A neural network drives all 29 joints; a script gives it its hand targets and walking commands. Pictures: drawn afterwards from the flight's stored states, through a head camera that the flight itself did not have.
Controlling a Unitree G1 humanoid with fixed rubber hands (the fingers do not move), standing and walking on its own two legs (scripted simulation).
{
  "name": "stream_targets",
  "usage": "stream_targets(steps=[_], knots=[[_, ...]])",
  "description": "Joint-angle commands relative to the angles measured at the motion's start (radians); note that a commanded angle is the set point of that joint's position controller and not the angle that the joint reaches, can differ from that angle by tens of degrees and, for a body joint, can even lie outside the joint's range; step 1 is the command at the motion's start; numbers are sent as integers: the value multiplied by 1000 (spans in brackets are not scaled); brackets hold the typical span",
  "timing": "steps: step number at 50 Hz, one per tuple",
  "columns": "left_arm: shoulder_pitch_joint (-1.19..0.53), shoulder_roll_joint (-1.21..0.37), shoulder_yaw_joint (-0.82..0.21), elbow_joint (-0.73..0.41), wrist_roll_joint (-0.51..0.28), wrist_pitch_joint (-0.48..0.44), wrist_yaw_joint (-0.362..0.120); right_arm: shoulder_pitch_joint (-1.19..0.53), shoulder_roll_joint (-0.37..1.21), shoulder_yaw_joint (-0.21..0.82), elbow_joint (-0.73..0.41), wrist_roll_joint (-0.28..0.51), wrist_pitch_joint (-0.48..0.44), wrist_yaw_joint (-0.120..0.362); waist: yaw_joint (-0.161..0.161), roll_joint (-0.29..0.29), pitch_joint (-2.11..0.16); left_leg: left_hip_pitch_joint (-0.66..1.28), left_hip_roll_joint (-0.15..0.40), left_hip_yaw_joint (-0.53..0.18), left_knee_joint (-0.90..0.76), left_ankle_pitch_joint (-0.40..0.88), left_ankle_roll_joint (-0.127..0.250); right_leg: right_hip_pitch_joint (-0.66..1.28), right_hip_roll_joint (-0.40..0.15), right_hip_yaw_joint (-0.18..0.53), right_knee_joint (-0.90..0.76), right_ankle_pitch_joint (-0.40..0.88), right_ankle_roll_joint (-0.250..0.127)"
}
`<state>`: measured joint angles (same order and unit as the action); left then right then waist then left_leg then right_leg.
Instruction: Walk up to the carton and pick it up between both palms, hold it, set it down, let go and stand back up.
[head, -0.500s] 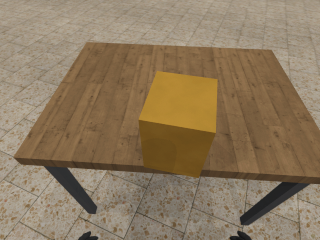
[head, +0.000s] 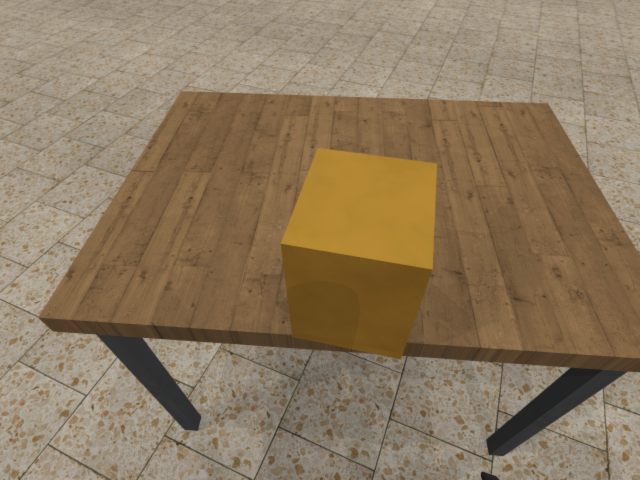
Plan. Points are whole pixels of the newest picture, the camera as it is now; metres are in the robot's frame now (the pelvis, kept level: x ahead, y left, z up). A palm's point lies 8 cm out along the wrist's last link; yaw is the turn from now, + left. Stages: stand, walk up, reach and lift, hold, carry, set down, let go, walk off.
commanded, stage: stand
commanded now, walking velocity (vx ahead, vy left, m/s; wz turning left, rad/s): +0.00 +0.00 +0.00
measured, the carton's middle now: (360, 255) +0.40 -0.05 +0.05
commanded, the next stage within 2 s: none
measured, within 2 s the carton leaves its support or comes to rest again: neither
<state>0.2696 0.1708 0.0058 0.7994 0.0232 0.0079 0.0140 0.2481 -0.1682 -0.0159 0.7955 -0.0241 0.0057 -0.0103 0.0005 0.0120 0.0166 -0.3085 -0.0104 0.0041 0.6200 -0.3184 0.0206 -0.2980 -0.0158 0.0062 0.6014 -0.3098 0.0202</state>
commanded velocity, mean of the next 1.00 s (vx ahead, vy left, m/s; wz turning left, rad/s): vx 0.00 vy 0.00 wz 0.00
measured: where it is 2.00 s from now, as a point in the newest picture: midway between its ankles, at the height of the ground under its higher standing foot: outside the picture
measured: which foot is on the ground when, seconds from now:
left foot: down 0.00-1.00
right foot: down 0.00-1.00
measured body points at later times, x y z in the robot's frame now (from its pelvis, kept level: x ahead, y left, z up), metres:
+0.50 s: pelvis +0.01 -0.01 +0.01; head +0.02 -0.01 +0.46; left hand +0.05 +0.22 -0.14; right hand +0.06 -0.24 -0.14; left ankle +0.01 +0.11 -0.73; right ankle +0.01 -0.13 -0.73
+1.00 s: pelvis +0.01 -0.01 +0.01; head +0.02 -0.01 +0.46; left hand +0.00 +0.20 -0.15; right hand +0.00 -0.22 -0.15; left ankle +0.01 +0.11 -0.73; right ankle +0.01 -0.13 -0.73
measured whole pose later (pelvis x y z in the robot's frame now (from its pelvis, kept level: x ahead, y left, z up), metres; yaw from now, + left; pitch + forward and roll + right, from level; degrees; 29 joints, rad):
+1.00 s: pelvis +0.01 -0.01 +0.01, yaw +0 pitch -2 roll +0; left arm 0.28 0.12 0.02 1.12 0.01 0.00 0.04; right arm 0.28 -0.11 -0.02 1.11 -0.01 0.00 -0.04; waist 0.00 0.00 0.05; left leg -0.18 0.00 0.00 0.48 -0.26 0.00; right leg -0.17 0.00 0.00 0.46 -0.26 0.00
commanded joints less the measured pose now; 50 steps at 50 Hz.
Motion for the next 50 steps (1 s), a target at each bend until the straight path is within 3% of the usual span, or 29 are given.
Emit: stream_targets(steps=[1, 10, 22, 50], knots=[[9, 99, 31, -45, -6, -23, 10, 9, -99, -30, -51, 5, -24, -6, -4, -26, -54, 17, 69, -93, -148, 139, 40, 30, -33, 47, -99, 146, -48], [34, 94, 38, 24, -5, -19, 15, 33, -93, -34, 21, 5, -21, -16, 1, 7, -13, 29, 71, -87, -167, 165, 35, 30, -40, 58, -121, 166, -57], [44, 79, 42, 133, -8, -20, 22, 63, -82, -39, 128, 9, -21, -25, -3, -15, 8, 73, 75, -82, -191, 198, 27, 65, -51, 65, -167, 200, -58], [76, 19, 25, 316, -9, -13, 31, 105, -22, -19, 311, 10, -15, -36, -1, -9, 76, 99, 79, -78, -256, 162, 12, 97, -53, 59, -230, 165, -49]])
